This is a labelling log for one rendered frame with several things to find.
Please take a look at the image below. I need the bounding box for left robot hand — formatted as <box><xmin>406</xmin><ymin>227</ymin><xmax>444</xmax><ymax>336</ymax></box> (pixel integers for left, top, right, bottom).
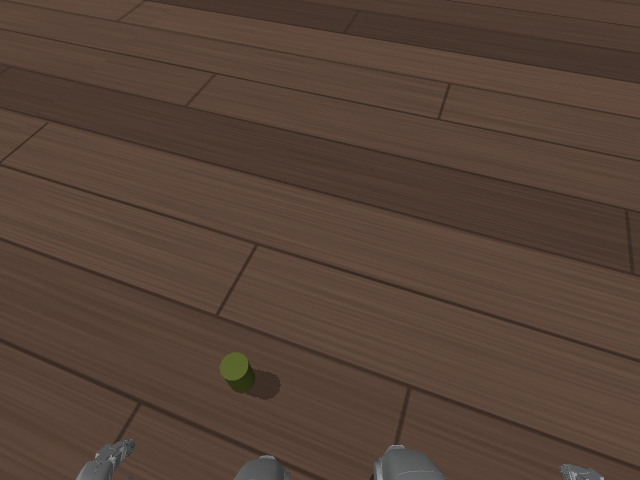
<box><xmin>76</xmin><ymin>439</ymin><xmax>135</xmax><ymax>480</ymax></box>

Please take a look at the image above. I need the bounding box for can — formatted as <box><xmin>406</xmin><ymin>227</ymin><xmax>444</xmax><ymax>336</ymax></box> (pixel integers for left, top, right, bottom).
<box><xmin>220</xmin><ymin>352</ymin><xmax>255</xmax><ymax>393</ymax></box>

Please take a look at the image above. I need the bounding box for right robot hand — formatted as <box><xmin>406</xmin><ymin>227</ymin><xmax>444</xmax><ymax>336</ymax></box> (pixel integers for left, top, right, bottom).
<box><xmin>560</xmin><ymin>464</ymin><xmax>604</xmax><ymax>480</ymax></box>

